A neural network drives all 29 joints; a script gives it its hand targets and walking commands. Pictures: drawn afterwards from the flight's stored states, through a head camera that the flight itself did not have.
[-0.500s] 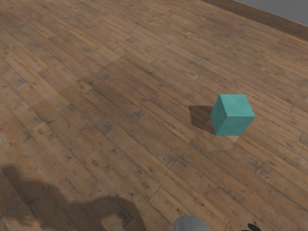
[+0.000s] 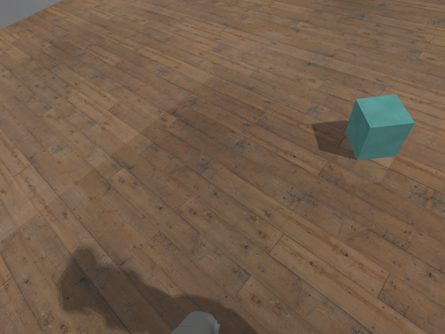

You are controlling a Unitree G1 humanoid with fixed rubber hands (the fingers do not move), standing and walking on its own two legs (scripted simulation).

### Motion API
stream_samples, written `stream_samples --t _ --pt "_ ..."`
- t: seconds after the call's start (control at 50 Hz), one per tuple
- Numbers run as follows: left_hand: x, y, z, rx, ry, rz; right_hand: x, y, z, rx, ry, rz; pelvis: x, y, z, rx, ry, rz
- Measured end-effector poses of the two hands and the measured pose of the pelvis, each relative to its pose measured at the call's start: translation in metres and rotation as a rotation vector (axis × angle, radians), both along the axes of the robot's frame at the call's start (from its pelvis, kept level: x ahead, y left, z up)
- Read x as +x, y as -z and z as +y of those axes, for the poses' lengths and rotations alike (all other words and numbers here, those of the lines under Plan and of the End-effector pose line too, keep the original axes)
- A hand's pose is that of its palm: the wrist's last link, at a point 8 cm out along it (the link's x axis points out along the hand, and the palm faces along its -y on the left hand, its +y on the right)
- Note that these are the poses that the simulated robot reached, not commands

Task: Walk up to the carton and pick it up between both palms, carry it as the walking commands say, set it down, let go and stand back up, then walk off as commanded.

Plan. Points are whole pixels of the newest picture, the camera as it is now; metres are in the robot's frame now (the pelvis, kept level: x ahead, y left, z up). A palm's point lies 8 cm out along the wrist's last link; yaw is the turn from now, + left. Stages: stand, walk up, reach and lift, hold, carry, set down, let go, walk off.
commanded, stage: walk off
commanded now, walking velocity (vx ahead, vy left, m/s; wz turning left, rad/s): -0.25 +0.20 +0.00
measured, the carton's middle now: (376, 128) +1.12 -0.65 -0.66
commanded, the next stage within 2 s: stand in 0.86 s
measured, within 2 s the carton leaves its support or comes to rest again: neither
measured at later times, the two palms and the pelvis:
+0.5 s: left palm out of the picture -0.10 +0.41 -0.13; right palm out of the picture -0.04 -0.11 -0.13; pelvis -0.14 +0.14 -0.01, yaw -1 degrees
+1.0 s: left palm out of the picture -0.24 +0.56 -0.14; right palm out of the picture -0.21 -0.02 -0.14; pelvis -0.29 +0.26 -0.02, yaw +0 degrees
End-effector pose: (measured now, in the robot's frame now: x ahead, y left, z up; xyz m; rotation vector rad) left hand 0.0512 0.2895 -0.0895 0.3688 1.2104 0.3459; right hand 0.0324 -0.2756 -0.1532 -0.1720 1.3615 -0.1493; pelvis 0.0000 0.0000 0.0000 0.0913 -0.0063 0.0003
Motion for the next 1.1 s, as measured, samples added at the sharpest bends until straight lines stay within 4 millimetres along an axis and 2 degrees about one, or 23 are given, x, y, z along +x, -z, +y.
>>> stream_samples --t 0.06,0.14,0.2,0.26,0.32,0.42,0.5,0.58,0.66,0.76,0.82,0.88,0.96,1.0,1.04,1.1 --pt "-0.016 0.006 0.022 -0.009 -0.004 -0.009 0.001 -0.004 0.019 -0.009 -0.023 -0.034 -0.018 0.003 0.018 -0.008 -0.002 0.002" --pt "-0.049 0.029 0.061 -0.046 -0.027 0.009 0.004 -0.015 0.052 -0.049 -0.062 -0.102 -0.042 0.011 0.05 -0.034 -0.003 0.005" --pt "-0.077 0.051 0.088 -0.081 -0.039 0.036 -0.011 -0.021 0.076 -0.086 -0.075 -0.124 -0.062 0.019 0.075 -0.058 0.001 0.002" --pt "-0.096 0.056 0.096 -0.126 -0.059 0.066 -0.03 -0.035 0.098 -0.1 -0.084 -0.135 -0.078 0.011 0.091 -0.093 0.008 0.001" --pt "-0.11 0.056 0.102 -0.151 -0.045 0.065 -0.038 -0.044 0.114 -0.116 -0.08 -0.164 -0.094 0.007 0.104 -0.109 0.012 -0.002" --pt "-0.134 0.053 0.113 -0.157 -0.029 0.071 -0.043 -0.041 0.143 -0.102 -0.073 -0.243 -0.12 0.007 0.124 -0.105 0.018 -0.005" --pt "-0.149 0.045 0.116 -0.138 -0.022 0.045 -0.075 -0.019 0.163 -0.046 -0.054 -0.219 -0.144 0.011 0.137 -0.082 0.023 -0.005" --pt "-0.181 0.037 0.121 -0.104 -0.006 0.05 -0.129 0.005 0.176 0.015 -0.018 -0.142 -0.169 0.014 0.146 -0.061 0.025 -0.007" --pt "-0.218 0.019 0.14 -0.065 -0.016 0.088 -0.176 0.004 0.181 0.036 -0.005 -0.069 -0.191 0.004 0.158 -0.032 0.019 -0.011" --pt "-0.228 0.004 0.173 -0.019 -0.007 0.039 -0.226 0.002 0.182 0.011 0.012 0.001 -0.219 0.0 0.178 -0.009 0.011 -0.005" --pt "-0.233 0.001 0.193 -0.005 0.007 0.003 -0.24 0.0 0.192 -0.004 0.008 0.008 -0.237 0.0 0.193 -0.003 0.005 -0.001" --pt "-0.248 0.006 0.215 -0.011 0.005 -0.011 -0.241 -0.004 0.21 -0.014 -0.013 -0.021 -0.255 0.002 0.212 -0.009 0.002 0.002" --pt "-0.275 0.028 0.251 -0.06 -0.01 -0.007 -0.239 -0.014 0.242 -0.06 -0.047 -0.088 -0.277 0.011 0.243 -0.037 0.002 0.004" --pt "-0.291 0.046 0.269 -0.091 -0.009 -0.001 -0.246 -0.015 0.257 -0.1 -0.055 -0.114 -0.288 0.02 0.261 -0.066 0.0 0.005" --pt "-0.306 0.054 0.277 -0.126 -0.022 0.024 -0.258 -0.025 0.274 -0.111 -0.06 -0.123 -0.297 0.017 0.272 -0.078 0.007 0.004" --pt "-0.317 0.056 0.278 -0.186 -0.023 0.032 -0.272 -0.04 0.293 -0.123 -0.063 -0.135 -0.305 0.007 0.284 -0.105 0.01 0.007"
